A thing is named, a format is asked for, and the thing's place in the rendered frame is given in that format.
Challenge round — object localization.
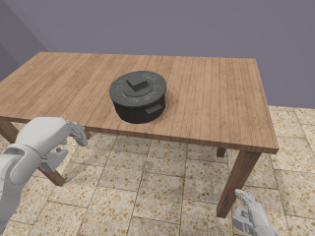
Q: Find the robot right forearm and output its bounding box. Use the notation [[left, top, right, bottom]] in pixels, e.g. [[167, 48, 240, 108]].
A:
[[253, 225, 279, 236]]

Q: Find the lid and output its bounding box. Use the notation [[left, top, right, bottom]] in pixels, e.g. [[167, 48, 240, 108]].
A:
[[109, 71, 167, 108]]

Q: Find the knob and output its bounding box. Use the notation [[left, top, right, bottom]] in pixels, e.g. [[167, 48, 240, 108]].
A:
[[126, 74, 148, 90]]

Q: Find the robot left forearm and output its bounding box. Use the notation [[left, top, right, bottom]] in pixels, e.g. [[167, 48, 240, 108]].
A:
[[0, 143, 42, 235]]

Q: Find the pot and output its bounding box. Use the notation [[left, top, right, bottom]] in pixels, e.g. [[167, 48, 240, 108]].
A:
[[112, 94, 165, 124]]

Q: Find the robot left hand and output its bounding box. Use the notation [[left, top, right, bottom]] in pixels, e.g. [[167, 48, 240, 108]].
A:
[[15, 116, 89, 172]]

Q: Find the robot right hand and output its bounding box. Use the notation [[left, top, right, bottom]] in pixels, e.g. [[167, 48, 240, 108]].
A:
[[232, 189, 272, 236]]

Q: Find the table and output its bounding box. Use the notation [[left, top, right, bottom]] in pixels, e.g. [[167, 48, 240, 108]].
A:
[[0, 51, 280, 218]]

